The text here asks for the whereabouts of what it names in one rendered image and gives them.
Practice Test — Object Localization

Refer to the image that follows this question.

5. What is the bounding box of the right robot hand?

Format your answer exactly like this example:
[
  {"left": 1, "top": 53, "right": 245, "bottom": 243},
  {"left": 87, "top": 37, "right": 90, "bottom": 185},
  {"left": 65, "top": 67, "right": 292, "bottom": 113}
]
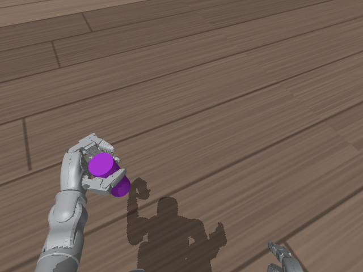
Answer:
[{"left": 267, "top": 242, "right": 303, "bottom": 272}]

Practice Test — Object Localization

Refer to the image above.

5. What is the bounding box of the can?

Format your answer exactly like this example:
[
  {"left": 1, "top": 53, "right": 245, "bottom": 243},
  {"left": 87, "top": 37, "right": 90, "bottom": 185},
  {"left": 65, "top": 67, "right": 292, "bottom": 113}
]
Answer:
[{"left": 88, "top": 153, "right": 130, "bottom": 197}]

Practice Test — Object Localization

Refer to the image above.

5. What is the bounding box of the left robot hand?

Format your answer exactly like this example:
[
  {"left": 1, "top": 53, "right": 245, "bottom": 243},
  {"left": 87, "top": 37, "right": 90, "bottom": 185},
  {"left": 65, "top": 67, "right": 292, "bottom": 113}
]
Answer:
[{"left": 60, "top": 133, "right": 126, "bottom": 196}]

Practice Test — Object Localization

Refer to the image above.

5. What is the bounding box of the left robot arm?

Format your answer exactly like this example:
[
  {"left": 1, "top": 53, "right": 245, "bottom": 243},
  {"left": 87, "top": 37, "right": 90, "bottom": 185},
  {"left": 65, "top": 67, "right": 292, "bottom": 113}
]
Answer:
[{"left": 34, "top": 190, "right": 88, "bottom": 272}]

